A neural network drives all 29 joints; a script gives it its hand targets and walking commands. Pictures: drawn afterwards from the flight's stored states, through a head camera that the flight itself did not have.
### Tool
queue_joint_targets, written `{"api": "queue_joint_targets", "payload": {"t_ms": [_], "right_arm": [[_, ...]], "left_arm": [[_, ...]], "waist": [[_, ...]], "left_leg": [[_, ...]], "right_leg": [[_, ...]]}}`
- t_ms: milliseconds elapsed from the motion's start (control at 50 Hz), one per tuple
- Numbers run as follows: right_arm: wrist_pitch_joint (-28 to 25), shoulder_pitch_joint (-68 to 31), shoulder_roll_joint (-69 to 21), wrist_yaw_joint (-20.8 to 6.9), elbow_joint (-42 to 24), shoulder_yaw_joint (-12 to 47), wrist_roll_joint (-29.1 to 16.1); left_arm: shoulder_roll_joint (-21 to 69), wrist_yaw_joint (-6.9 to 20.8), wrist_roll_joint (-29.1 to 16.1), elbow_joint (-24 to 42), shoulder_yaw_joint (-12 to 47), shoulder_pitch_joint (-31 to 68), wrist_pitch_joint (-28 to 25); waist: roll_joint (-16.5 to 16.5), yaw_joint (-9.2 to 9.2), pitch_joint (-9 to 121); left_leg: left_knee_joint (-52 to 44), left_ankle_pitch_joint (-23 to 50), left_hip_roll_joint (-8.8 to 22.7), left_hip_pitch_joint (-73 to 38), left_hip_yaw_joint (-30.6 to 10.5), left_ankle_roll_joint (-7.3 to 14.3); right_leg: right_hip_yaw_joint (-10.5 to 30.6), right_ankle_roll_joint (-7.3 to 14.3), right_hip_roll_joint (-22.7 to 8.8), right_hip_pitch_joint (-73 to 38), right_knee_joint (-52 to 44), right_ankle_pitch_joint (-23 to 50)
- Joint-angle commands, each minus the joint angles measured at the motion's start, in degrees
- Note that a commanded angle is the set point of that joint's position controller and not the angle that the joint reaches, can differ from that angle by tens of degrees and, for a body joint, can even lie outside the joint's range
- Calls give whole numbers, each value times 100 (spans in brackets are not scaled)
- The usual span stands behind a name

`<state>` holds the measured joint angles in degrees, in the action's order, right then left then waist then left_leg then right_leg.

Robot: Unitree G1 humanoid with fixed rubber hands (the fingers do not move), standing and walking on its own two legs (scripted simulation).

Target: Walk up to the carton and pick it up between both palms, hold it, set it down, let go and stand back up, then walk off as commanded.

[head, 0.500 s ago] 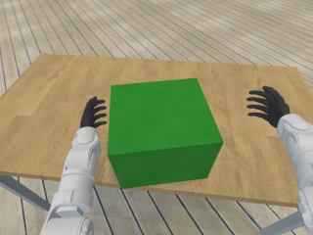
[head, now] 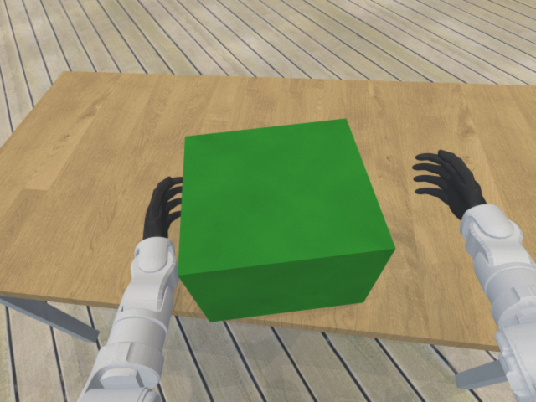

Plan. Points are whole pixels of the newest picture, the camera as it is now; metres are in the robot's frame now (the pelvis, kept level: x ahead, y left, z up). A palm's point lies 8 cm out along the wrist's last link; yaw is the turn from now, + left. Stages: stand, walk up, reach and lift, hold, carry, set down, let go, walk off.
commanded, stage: reach and lift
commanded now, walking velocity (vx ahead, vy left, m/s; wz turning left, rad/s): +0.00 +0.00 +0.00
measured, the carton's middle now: (276, 222) +0.39 +0.03 -0.01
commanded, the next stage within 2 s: none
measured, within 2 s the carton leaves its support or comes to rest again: neither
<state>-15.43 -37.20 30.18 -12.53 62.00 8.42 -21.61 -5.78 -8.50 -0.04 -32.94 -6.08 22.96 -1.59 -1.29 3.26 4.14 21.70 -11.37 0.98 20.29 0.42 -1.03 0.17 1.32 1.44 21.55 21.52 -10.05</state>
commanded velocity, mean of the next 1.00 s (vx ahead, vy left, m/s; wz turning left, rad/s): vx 0.00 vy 0.00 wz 0.00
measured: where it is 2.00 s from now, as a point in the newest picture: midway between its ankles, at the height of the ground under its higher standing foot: outside the picture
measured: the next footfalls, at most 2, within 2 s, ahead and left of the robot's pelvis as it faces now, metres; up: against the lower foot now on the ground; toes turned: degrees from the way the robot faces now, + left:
none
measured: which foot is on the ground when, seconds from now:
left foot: down 0.00-1.00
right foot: down 0.00-1.00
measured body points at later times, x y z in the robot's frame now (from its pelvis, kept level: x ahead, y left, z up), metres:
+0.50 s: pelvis -0.01 +0.00 +0.00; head +0.04 -0.01 +0.45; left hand +0.35 +0.20 +0.05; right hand +0.41 -0.22 +0.05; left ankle -0.02 +0.13 -0.74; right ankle +0.00 -0.10 -0.74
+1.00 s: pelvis -0.01 +0.00 +0.00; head +0.04 -0.01 +0.45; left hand +0.35 +0.19 +0.04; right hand +0.41 -0.21 +0.04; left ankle -0.02 +0.13 -0.74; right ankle +0.00 -0.10 -0.74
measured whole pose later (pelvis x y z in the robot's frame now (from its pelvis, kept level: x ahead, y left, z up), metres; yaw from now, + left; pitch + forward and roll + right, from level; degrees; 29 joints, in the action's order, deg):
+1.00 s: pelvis -0.01 +0.00 +0.00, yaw +0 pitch +10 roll +0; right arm -15.4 -37.4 20.9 -9.5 65.4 1.8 -18.9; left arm -1.1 -11.1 0.0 -37.8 -6.0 24.6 -5.3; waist -0.9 4.4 6.0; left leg 21.7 -11.0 1.0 20.6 0.4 -1.0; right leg 0.2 1.4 1.5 21.8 21.4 -9.6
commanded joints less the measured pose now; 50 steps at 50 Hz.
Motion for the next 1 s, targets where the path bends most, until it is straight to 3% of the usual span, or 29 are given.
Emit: {"api": "queue_joint_targets", "payload": {"t_ms": [0,20,40,100,140,180,200,240,260,280,320,340,380,400,500,520,540,560,600,620,660,700,720,760,800,840,900,920,980], "right_arm": [[-195,-1950,579,103,-544,-76,-524],[-191,-2085,643,52,-366,-211,-500],[-124,-1975,464,-10,-123,-173,-465],[-149,-2094,301,-37,-231,-324,-367],[-212,-2141,334,-43,-434,-491,-227],[-106,-2043,143,-45,-8,-486,-194],[-104,-2178,194,-29,-243,-541,-112],[-48,-2234,160,-12,-314,-693,115],[-35,-2229,75,-9,-345,-588,59],[-64,-2228,-11,-25,-147,-611,92],[-41,-2080,-72,-10,-168,-641,211],[-18,-2279,17,5,-216,-766,234],[-65,-1991,-256,28,-227,-568,286],[-74,-2008,-119,64,-110,-780,423],[-137,-2226,-144,157,-341,-912,614],[-109,-2218,-291,154,-366,-766,614],[-124,-2054,-351,177,-247,-753,669],[-103,-2247,-335,148,-370,-774,694],[-222,-2053,-344,208,-321,-801,710],[-245,-2026,-406,247,-540,-743,734],[-195,-1925,-462,263,-211,-865,785],[-204,-2187,-358,300,-270,-906,778],[-236,-2286,-411,294,-450,-854,725],[-185,-2007,-598,338,-337,-833,796],[-268,-2182,-497,305,-284,-941,819],[-224,-1933,-654,385,-297,-833,815],[-129,-2366,-631,368,-321,-793,847],[-104,-2295,-555,386,-388,-943,889],[-135,-2267,-587,380,-494,-819,867]], "left_arm": [[88,101,-474,451,58,1511,-260],[194,66,-585,430,282,1669,-261],[319,48,-548,362,409,1727,-276],[380,-72,-475,442,458,1939,-308],[563,-114,-560,571,589,1944,-329],[757,-64,-541,113,701,1811,-268],[648,-109,-555,217,627,2046,-265],[691,-130,-459,347,558,2034,-320],[734,-109,-447,123,521,1930,-329],[845,-96,-540,217,671,2017,-351],[833,-133,-325,32,499,1973,-331],[871,-171,-378,232,659,2226,-296],[944,-114,-272,239,619,1917,-374],[1024,-108,-260,31,609,1746,-326],[1070,-134,-377,216,717,2101,-450],[1148,-96,-338,-154,625,1840,-422],[1193,-45,-315,-167,609,1688,-399],[1102,-56,-214,-258,525,1861,-443],[1197,-102,-125,213,521,1787,-530],[1082,-61,-144,153,480,1737,-547],[1156,-90,-46,8,498,1663,-521],[1078,-56,-78,-193,457,1952,-522],[1195,-149,-85,93,519,2039,-524],[1149,-99,-122,45,533,1872,-574],[1371,-143,-77,20,688,1916,-585],[1122,-96,-3,-234,452,1767,-562],[1219,-180,-46,-367,499,2071,-566],[1234,-181,-144,-226,532,2138,-579],[1302,-219,-130,-51,585,1969,-542]], "waist": [[855,484,2828],[679,367,2888],[463,443,2730],[245,442,2952],[306,415,3094],[354,396,2415],[389,426,2682],[565,277,2666],[537,423,2542],[528,321,2433],[333,399,2592],[290,279,2660],[435,403,2446],[454,271,2497],[497,222,2835],[739,428,2558],[680,325,2305],[583,420,2374],[397,382,2873],[691,351,2883],[464,313,2653],[593,230,2453],[440,367,2746],[516,325,2726],[301,286,2820],[555,297,2616],[569,368,2428],[566,304,2546],[541,391,2813]], "left_leg": [[168,2620,-58,-664,154,-130],[182,2371,-41,-720,87,-182],[135,2171,-13,-867,40,-169],[213,2117,1,-956,46,-195],[210,2152,20,-993,2,-207],[154,1873,35,-1000,26,-208],[103,1730,43,-914,22,-177],[120,1633,81,-986,-31,-158],[81,1656,23,-822,44,-149],[100,1639,41,-858,-7,-171],[67,1689,-1,-865,14,-167],[82,1692,54,-916,-36,-190],[174,1843,73,-995,29,-155],[89,1884,62,-1107,-4,-164],[190,1988,67,-1058,26,-172],[164,2045,91,-888,26,-102],[184,2188,72,-1030,32,-146],[117,2026,46,-794,56,-115],[213,2298,52,-1103,81,-204],[262,2297,64,-1067,70,-134],[127,2064,52,-980,62,-137],[185,2089,56,-936,55,-134],[154,2146,75,-971,65,-181],[259,2340,45,-954,82,-168],[246,2497,71,-1108,-1,-257],[262,2200,47,-978,74,-153],[189,1921,58,-794,81,-156],[148,1766,55,-795,71,-160],[217,2175,84,-1011,67,-163]], "right_leg": [[-42,-192,241,-1194,-43,3144],[-146,-92,302,-831,-94,2578],[-124,-40,280,-451,-205,2055],[-172,37,318,-65,-268,1535],[-212,83,359,-60,-226,1611],[-265,82,357,139,-428,1166],[-218,98,317,109,-366,1062],[-200,93,329,11,-377,1108],[-208,46,288,22,-343,1047],[-253,71,302,8,-340,1084],[-184,82,268,-72,-360,1126],[-242,134,306,72,-297,1104],[-194,106,286,-61,-366,1257],[-237,78,308,-66,-439,1270],[-252,45,301,-21,-341,1466],[-223,14,297,-83,-334,1399],[-224,17,314,-204,-415,1561],[-158,-23,256,-227,-346,1488],[-181,-4,294,-324,-335,1845],[-182,-49,278,-363,-302,1909],[-152,1,283,-291,-422,1610],[-166,-38,274,-364,-366,1649],[-178,14,297,-384,-368,1540],[-155,-51,246,-401,-352,1865],[-246,42,336,-194,-327,1835],[-162,-20,297,-270,-439,1622],[-106,23,240,-282,-388,1365],[-157,9,257,-173,-365,1138],[-162,-13,301,-191,-313,1526]]}}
